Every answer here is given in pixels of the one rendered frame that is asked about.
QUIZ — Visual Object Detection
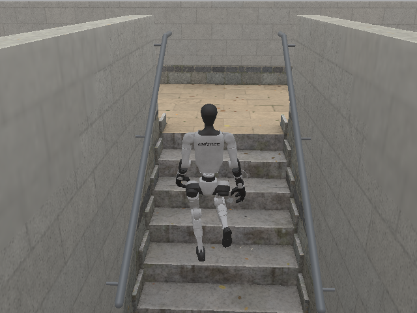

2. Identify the humanoid robot torso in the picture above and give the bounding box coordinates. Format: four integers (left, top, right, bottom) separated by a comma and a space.
194, 129, 224, 196

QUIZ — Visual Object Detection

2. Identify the left robot thigh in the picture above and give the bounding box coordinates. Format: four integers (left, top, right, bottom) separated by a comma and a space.
186, 181, 202, 220

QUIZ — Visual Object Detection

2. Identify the robot right upper arm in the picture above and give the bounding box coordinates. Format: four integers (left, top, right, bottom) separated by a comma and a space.
223, 132, 238, 169

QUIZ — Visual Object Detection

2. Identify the right robot forearm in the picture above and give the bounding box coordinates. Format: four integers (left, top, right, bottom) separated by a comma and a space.
232, 159, 244, 188

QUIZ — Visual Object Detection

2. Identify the left robot forearm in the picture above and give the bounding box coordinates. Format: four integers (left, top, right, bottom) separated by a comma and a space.
176, 159, 187, 180

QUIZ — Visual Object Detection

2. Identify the right robot hand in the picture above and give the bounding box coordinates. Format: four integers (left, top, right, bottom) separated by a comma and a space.
231, 187, 246, 203

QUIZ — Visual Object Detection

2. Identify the robot left upper arm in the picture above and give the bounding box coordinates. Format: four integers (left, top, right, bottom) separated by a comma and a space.
181, 132, 195, 168

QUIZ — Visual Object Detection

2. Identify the left robot hand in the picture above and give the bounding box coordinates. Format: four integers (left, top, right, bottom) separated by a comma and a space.
176, 177, 190, 188

